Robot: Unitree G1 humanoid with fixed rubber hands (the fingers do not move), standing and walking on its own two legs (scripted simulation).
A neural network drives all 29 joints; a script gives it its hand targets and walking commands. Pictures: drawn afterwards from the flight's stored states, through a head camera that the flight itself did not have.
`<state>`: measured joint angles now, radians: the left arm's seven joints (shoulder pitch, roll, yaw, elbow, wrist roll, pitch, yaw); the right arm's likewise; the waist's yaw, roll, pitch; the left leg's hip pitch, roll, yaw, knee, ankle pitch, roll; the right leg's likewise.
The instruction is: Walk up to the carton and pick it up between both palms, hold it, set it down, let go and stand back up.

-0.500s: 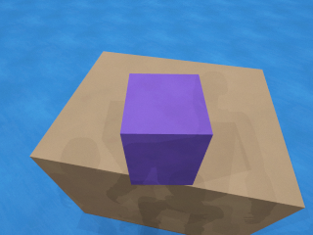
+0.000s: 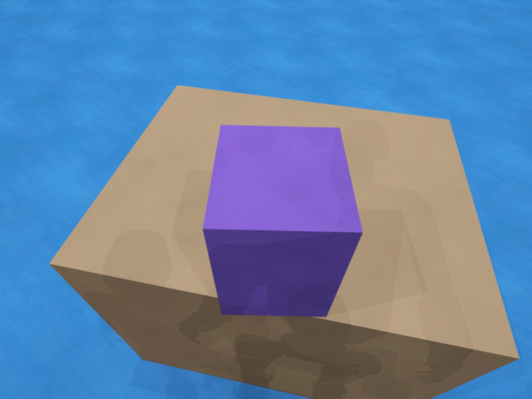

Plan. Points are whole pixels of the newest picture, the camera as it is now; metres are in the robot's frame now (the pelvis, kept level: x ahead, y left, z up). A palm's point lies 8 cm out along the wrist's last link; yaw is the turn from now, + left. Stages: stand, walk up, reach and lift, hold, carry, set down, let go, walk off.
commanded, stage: stand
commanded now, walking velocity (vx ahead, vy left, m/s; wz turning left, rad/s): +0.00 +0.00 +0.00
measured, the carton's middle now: (276, 227) +0.38 -0.01 +0.03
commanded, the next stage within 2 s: none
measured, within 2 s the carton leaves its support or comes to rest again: neither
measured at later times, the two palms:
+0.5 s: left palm out of the picture +0.07 +0.28 -0.13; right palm out of the picture +0.07 -0.29 -0.13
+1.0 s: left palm out of the picture +0.06 +0.28 -0.13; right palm out of the picture +0.06 -0.29 -0.12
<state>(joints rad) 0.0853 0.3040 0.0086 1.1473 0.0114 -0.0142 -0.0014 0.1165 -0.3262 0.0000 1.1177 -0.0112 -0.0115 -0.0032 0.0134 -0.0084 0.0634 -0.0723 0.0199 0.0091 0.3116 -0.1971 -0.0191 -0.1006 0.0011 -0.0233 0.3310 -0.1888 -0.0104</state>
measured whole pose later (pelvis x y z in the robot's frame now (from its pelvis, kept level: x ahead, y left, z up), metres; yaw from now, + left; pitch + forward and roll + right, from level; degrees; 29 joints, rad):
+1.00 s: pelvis +0.00 +0.00 +0.00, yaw -1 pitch -3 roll +0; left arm 0.10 0.32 0.01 1.16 0.01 -0.01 0.00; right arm 0.13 -0.31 0.00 1.12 -0.02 -0.01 -0.01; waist 0.00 -0.01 0.07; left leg -0.07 0.04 0.02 0.32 -0.20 -0.03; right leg -0.10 0.01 -0.02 0.32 -0.18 -0.02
